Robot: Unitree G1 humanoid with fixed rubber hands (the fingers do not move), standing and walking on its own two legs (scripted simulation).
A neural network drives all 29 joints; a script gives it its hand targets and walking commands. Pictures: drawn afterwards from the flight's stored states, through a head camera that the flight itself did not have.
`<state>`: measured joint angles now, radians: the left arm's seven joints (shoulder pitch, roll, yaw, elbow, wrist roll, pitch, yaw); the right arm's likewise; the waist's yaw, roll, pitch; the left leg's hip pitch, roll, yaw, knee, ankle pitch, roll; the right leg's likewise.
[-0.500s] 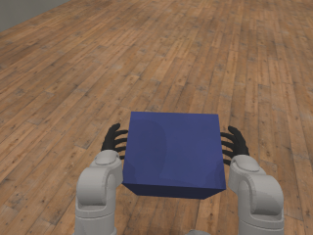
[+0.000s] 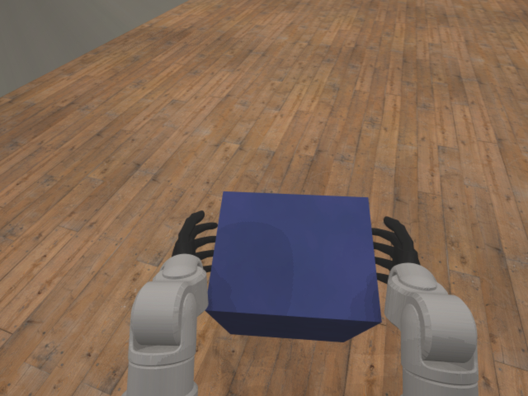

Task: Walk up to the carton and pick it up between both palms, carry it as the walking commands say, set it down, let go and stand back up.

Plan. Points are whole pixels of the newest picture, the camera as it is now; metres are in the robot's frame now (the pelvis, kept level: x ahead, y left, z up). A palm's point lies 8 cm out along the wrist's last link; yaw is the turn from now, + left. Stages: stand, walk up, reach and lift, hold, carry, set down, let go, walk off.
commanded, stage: carry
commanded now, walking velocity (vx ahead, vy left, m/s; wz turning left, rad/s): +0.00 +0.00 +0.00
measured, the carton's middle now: (289, 275) +0.30 -0.01 +0.02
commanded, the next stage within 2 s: hold in 0.98 s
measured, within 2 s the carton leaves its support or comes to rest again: neither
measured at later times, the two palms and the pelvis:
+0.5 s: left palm (196, 263) +0.26 +0.12 +0.11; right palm (410, 275) +0.25 -0.16 +0.11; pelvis +0.00 -0.01 +0.00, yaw +0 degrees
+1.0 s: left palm (197, 265) +0.27 +0.13 +0.09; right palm (402, 276) +0.26 -0.16 +0.09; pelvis +0.01 -0.01 +0.00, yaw +0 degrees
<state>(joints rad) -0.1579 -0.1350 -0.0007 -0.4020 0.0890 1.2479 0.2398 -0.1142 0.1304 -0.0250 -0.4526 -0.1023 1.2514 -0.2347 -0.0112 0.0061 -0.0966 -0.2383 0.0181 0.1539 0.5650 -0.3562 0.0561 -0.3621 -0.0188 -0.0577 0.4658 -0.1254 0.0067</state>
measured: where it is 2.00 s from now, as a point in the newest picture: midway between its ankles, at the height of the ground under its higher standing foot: outside the picture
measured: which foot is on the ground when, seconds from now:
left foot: down 0.00-1.00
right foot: down 0.00-1.00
